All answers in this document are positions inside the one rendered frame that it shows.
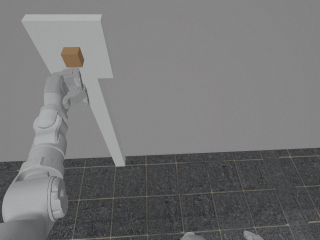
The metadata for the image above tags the button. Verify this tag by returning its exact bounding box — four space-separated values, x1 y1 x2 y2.
61 47 84 68

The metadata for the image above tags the right robot shin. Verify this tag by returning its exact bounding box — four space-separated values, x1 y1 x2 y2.
182 232 195 238

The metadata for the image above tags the left robot forearm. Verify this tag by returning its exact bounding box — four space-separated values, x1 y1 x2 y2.
2 105 68 222

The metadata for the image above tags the panel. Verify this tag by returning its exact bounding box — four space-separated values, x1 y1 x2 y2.
21 14 126 167

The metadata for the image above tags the left robot upper arm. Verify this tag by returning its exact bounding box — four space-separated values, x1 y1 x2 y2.
0 176 69 240

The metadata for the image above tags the left robot hand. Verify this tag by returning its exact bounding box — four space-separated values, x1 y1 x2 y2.
43 67 90 113

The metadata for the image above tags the right robot hand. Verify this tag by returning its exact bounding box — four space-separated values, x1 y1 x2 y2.
243 230 264 240

